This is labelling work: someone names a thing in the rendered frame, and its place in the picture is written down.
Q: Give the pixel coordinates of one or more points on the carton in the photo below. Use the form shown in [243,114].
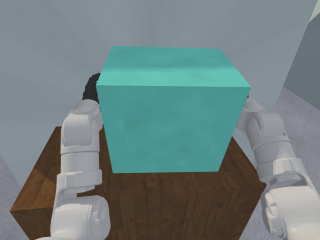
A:
[169,109]

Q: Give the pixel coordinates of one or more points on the robot right forearm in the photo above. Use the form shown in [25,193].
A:
[276,161]

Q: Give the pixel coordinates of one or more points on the robot left forearm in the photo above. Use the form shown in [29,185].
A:
[79,147]

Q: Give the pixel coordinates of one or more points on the right robot upper arm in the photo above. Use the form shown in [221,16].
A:
[292,212]

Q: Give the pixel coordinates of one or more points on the left robot upper arm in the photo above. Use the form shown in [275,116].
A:
[80,218]

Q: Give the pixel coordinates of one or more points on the pedestal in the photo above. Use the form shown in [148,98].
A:
[211,205]

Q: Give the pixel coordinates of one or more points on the left robot hand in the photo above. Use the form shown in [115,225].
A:
[91,90]

